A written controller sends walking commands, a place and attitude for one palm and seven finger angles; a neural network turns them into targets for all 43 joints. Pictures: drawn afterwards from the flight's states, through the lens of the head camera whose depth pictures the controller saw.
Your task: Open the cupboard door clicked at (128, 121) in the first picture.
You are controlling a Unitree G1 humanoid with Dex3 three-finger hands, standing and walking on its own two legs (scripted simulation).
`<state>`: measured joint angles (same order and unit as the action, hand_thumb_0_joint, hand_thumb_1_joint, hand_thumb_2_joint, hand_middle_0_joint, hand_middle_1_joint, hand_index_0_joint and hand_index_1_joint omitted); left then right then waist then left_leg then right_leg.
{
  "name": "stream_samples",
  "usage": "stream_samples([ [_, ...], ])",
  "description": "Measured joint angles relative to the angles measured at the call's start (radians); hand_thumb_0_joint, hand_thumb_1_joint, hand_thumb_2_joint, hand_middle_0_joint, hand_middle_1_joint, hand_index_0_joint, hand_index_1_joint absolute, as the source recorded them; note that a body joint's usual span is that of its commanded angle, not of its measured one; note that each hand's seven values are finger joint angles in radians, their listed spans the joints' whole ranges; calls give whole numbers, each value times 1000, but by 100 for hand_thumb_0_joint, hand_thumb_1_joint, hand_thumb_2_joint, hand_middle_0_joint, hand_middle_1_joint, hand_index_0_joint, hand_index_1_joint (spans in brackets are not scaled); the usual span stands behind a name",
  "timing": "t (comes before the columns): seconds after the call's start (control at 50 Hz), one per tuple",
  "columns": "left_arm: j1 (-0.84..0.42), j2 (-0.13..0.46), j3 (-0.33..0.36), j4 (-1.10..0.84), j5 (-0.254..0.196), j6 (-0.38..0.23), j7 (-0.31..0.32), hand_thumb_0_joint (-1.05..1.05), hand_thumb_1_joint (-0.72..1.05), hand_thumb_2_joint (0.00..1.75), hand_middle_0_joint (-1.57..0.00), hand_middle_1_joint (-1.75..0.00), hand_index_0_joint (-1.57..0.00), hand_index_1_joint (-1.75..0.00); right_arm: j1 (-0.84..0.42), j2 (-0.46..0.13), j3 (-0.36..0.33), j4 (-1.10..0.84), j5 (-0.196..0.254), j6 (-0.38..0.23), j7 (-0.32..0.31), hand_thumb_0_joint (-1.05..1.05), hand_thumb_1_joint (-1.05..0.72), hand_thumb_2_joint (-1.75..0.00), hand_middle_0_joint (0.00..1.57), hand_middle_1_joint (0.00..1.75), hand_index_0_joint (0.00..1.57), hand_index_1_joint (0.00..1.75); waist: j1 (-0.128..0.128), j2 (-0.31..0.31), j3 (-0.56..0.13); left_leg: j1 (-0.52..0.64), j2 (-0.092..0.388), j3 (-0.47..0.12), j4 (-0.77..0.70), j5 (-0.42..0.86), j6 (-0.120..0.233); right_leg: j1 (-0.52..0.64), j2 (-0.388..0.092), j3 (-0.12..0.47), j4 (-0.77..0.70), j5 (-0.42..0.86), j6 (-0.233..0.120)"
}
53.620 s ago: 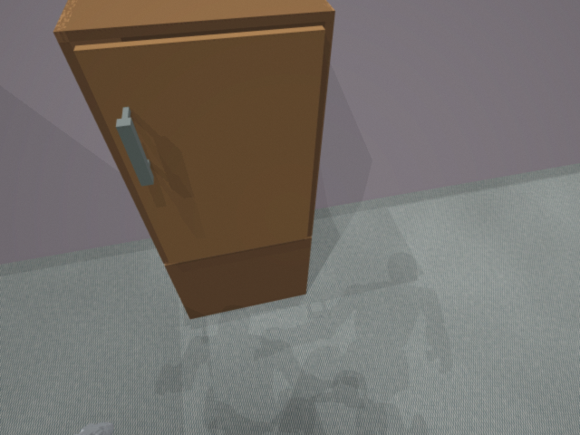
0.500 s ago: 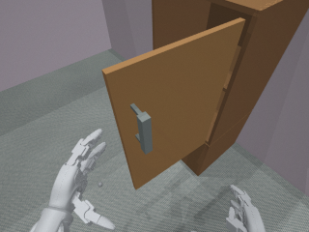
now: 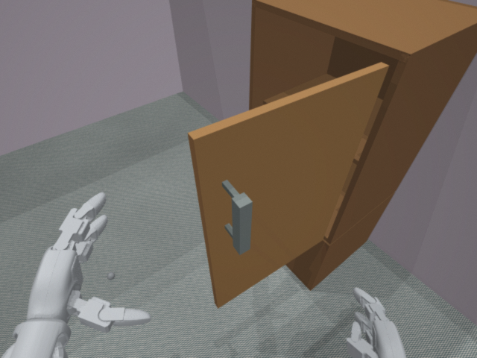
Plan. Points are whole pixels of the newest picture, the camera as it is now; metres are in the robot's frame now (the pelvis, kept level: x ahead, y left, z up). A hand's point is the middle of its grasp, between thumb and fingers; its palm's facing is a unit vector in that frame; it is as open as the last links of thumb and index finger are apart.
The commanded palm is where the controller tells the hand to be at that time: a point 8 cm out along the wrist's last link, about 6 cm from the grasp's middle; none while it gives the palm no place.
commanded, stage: draw the hand back to the body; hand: left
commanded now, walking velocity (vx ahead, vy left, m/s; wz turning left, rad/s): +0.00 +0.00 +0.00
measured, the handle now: (235, 217) +0.33 +0.05 +0.07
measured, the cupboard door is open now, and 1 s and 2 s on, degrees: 86 86 86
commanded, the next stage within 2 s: step back with the hand held close in 0.94 s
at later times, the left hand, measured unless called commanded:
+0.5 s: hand (57, 239) +0.21 +0.26 +0.17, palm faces +0.42 -0.81 -0.41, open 9.8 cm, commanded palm +0.16 +0.30 +0.19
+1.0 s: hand (51, 242) +0.20 +0.25 +0.18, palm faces +0.46 -0.80 -0.40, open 7.4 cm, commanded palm +0.15 +0.29 +0.19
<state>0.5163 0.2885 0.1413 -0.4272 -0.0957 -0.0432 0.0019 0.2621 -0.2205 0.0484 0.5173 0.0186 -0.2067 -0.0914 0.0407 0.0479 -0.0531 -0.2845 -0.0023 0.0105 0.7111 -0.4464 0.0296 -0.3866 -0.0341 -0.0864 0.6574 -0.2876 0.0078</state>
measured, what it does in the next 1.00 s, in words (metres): stands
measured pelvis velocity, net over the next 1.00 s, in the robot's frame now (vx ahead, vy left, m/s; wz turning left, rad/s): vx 0.01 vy -0.01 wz -0.02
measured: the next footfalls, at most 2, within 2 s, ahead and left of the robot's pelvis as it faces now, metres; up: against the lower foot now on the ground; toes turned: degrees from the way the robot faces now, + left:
none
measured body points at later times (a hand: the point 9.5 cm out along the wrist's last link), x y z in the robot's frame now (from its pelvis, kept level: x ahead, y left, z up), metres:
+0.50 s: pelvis +0.02 +0.00 +0.02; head +0.01 -0.01 +0.47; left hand +0.18 +0.30 +0.19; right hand +0.21 -0.22 -0.06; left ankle -0.04 +0.09 -0.72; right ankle +0.03 -0.13 -0.72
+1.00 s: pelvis +0.01 -0.01 +0.02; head -0.01 -0.03 +0.47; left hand +0.17 +0.29 +0.20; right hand +0.19 -0.23 -0.06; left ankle -0.04 +0.09 -0.72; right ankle +0.03 -0.13 -0.72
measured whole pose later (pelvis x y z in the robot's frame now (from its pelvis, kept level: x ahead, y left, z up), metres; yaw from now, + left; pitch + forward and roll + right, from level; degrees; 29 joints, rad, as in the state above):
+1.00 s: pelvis +0.01 -0.01 +0.02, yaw -1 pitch -4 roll -1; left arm 0.46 0.33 0.34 -0.37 -0.05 -0.10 0.12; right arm 0.20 -0.22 0.01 0.66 0.00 -0.15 -0.07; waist 0.07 0.07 0.02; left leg -0.02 0.01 0.03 0.41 -0.31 0.02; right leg -0.14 -0.01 -0.07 0.40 -0.18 0.00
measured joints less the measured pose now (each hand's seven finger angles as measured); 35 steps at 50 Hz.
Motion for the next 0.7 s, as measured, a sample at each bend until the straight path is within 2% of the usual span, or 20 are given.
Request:
stream_samples([
  [0.08,21,-9,-1,-16,44,-7,76,-1,-23,42,-16,-30,-16,-30,-2,2,-1,25,-11,9,3,1,-90,-90,21,30,20,30,9,4,20,59,-7,4,-71,30,4,56,-4,4,-63,25,5],
  [0.18,7,-2,15,5,63,-20,109,-1,-6,49,-17,-30,-17,-30,-17,4,-1,66,-18,25,5,1,-90,-90,21,30,21,30,20,8,45,125,-15,8,-146,60,8,115,-8,8,-123,47,10],
  [0.36,-22,21,95,23,63,-31,119,0,25,63,-18,-30,-18,-30,-43,9,-12,102,-22,40,15,1,-90,-90,21,30,21,30,23,15,61,205,-12,14,-238,92,5,187,-1,13,-201,73,10],
  [0.6,-58,52,203,39,50,-43,119,0,66,80,-20,-30,-20,-30,-65,-2,-36,116,-20,68,23,1,-90,-90,21,30,21,30,34,21,62,250,-2,18,-289,113,-3,228,12,16,-247,92,2],
  [0.7,-68,40,211,58,46,-50,121,1,79,86,-20,-30,-20,-30,-69,-5,-41,121,-17,75,27,1,-90,-90,21,30,20,30,33,22,67,257,1,19,-298,120,-5,233,15,16,-255,99,-1],
])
